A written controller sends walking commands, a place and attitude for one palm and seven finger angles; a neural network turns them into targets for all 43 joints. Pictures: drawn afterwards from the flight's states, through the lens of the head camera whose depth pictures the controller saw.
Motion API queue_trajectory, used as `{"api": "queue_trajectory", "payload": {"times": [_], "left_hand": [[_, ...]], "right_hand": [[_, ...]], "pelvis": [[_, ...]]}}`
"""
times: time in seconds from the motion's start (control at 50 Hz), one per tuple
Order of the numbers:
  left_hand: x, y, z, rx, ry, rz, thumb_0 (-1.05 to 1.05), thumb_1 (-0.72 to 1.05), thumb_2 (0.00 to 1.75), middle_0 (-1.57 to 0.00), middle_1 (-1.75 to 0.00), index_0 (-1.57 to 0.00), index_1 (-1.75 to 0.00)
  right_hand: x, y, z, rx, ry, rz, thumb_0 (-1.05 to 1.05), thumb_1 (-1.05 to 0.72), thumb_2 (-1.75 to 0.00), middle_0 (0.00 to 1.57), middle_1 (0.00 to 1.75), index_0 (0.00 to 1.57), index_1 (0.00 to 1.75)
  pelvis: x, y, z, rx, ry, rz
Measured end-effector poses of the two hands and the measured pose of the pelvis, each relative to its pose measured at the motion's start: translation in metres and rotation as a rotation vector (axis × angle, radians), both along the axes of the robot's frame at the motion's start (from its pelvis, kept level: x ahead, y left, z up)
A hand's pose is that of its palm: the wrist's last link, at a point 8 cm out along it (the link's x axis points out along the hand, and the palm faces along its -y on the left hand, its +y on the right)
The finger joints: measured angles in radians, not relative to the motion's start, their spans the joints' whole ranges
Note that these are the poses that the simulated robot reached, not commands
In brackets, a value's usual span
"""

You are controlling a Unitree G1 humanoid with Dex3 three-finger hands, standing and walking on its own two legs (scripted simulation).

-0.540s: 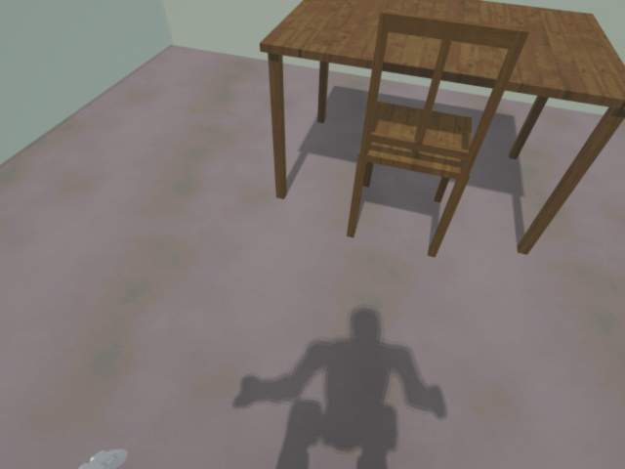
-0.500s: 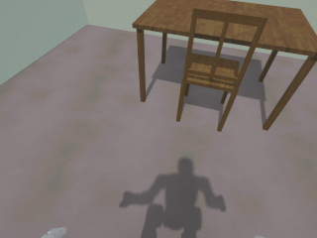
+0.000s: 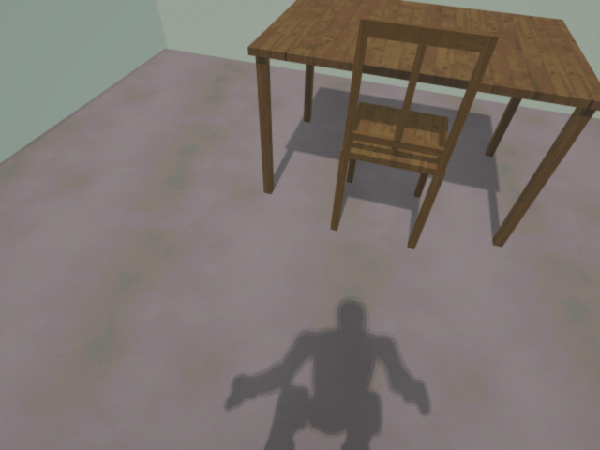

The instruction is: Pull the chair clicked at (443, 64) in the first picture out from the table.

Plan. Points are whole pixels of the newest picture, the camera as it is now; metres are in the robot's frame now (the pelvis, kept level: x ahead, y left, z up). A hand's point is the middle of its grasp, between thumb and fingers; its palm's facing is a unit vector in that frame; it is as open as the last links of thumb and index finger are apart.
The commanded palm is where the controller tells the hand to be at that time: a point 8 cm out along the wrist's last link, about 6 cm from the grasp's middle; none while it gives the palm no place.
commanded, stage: stand and wait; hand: left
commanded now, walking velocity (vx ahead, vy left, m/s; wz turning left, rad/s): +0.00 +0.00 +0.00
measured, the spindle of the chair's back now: (409, 96) +1.15 -0.28 -0.08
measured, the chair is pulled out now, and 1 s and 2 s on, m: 0.00 0.00 0.00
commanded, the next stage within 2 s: look at it before walking up in 0.36 s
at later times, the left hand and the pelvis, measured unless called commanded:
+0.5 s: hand out of the picture +0.06 +0.24 -0.16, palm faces -0.03 -0.95 -0.32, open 7.4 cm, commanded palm none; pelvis -0.01 -0.01 +0.00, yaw +0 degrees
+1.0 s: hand out of the picture +0.06 +0.23 -0.15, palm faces -0.02 -0.95 -0.33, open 7.4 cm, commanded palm none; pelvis +0.00 -0.01 +0.00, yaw +0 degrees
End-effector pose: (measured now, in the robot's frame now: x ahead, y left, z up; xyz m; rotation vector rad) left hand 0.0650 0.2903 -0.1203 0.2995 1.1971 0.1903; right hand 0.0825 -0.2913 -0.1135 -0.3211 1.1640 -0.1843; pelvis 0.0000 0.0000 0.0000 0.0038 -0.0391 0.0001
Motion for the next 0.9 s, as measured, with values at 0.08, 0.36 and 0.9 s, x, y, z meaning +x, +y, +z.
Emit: {"api": "queue_trajectory", "payload": {"times": [0.08, 0.36, 0.9], "left_hand": [[-0.005, 0.0, 0.001, 0.003, 0.009, 0.0, 0.01, 0.91, 0.9, -0.2, -0.3, -0.2, -0.3], [-0.01, -0.006, 0.003, 0.001, 0.016, -0.008, 0.01, 0.91, 0.9, -0.2, -0.3, -0.2, -0.3], [-0.009, -0.011, 0.002, -0.002, 0.025, -0.001, 0.01, 0.91, 0.9, -0.2, -0.3, -0.2, -0.3]], "right_hand": [[-0.012, -0.003, -0.002, 0.0, 0.024, -0.01, 0.0, -0.9, -0.9, 0.2, 0.3, 0.21, 0.3], [-0.033, -0.003, -0.007, 0.021, 0.062, -0.024, 0.0, -0.91, -0.9, 0.2, 0.3, 0.21, 0.3], [-0.021, -0.004, -0.004, 0.022, 0.044, -0.023, 0.0, -0.91, -0.9, 0.2, 0.3, 0.21, 0.3]], "pelvis": [[-0.003, -0.002, 0.001, 0.0, -0.001, -0.001], [-0.011, -0.005, 0.002, 0.001, 0.002, -0.003], [-0.006, -0.008, 0.004, 0.002, 0.005, -0.007]]}}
